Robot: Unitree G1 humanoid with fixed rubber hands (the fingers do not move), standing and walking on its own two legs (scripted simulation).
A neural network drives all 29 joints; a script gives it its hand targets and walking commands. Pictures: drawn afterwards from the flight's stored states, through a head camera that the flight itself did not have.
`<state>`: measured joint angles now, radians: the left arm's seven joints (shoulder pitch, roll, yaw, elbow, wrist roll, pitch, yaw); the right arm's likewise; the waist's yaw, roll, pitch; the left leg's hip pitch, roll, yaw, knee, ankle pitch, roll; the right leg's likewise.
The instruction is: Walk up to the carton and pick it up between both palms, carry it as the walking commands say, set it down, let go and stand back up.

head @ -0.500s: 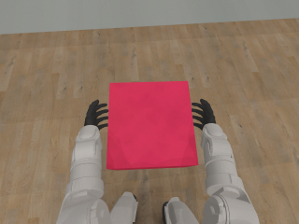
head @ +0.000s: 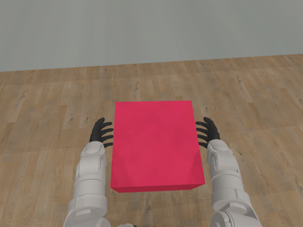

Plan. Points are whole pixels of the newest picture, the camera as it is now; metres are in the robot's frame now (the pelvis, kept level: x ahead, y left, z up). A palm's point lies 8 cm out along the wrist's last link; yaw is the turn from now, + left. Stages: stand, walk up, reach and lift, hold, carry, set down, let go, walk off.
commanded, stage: reach and lift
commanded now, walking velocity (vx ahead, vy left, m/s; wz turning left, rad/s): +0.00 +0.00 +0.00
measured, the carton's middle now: (154, 147) +0.35 +0.02 -0.09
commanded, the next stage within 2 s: hold in 1.66 s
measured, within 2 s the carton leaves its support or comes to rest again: neither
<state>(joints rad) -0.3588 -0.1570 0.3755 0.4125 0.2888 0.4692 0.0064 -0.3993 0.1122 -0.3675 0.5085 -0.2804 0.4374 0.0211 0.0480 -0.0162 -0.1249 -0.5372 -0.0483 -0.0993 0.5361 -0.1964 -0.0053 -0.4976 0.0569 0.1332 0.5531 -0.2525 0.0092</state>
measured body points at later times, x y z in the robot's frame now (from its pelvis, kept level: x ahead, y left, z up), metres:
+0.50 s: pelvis +0.02 -0.01 +0.02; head -0.02 -0.01 +0.47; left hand +0.31 +0.18 +0.05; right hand +0.33 -0.15 +0.05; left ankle +0.03 +0.12 -0.73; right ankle +0.01 -0.13 -0.73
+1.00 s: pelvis +0.02 -0.01 +0.02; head -0.04 -0.01 +0.47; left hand +0.31 +0.16 +0.06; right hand +0.31 -0.17 +0.06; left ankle +0.03 +0.12 -0.73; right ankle +0.01 -0.13 -0.73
